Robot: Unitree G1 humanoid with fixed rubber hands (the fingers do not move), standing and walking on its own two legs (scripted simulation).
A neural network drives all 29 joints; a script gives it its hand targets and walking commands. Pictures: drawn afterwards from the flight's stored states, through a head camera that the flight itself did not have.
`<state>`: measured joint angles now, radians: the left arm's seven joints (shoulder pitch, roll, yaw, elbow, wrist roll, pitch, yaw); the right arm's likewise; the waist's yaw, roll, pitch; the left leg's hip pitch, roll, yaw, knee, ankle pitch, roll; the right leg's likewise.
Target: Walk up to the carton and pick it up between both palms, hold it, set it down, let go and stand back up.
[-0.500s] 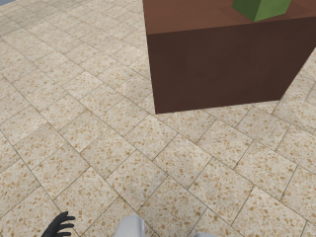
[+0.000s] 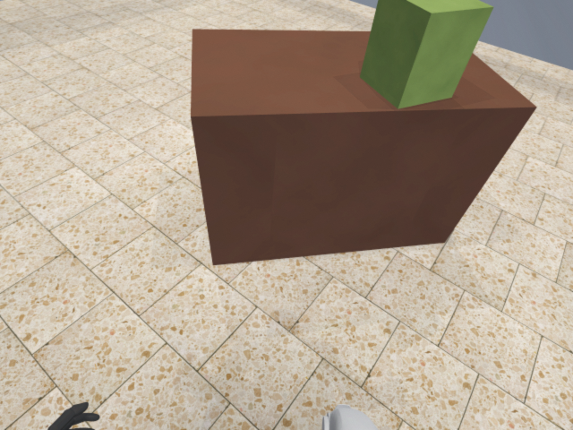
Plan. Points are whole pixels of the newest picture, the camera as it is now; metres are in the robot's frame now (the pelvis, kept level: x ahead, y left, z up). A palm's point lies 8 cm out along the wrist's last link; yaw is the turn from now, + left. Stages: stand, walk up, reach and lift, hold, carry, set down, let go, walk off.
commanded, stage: walk up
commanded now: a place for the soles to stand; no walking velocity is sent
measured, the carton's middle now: (419, 46) +1.09 -0.35 +0.09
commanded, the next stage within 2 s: none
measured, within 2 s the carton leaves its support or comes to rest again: neither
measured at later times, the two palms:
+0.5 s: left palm (151, 376) +0.22 +0.22 -0.11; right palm out of the picture +0.27 -0.45 -0.05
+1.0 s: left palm (256, 298) +0.37 +0.07 -0.11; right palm out of the picture +0.44 -0.60 -0.06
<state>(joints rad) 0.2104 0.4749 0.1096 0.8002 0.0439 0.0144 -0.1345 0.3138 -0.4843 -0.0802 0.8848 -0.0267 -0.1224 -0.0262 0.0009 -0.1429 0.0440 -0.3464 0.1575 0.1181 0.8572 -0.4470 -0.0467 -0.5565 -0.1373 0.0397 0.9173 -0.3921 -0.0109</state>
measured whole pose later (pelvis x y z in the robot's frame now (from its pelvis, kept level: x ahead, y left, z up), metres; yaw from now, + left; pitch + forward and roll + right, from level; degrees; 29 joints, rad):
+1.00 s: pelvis +0.33 -0.26 +0.00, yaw +4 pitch -1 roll +1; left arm 0.26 0.45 0.09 0.81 0.03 0.02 -0.06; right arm 0.28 -0.45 -0.05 0.88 0.00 -0.16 -0.06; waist 0.06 -0.09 0.11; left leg -0.54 0.02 0.13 0.86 -0.26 0.06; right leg -0.45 -0.01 -0.09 1.04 -0.51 -0.05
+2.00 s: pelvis +0.57 -0.58 +0.00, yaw +8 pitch -1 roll +1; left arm 0.13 0.39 0.05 0.90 0.01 -0.06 0.01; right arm 0.17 -0.46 -0.04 0.96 0.00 -0.03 -0.03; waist -0.02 -0.01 0.12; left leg -0.50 0.03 -0.07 1.06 -0.54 0.04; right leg -0.49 -0.05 -0.07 0.94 -0.43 -0.03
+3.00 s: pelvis +0.56 -0.52 +0.03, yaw +13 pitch -2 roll -1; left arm 0.14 0.40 0.02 1.09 0.00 -0.05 0.03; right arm 0.05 -0.36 -0.03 1.04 -0.01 0.01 0.02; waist 0.02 -0.01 0.10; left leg -0.32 -0.02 0.00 0.69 -0.33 0.03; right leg -0.31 -0.03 0.02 0.65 -0.31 0.03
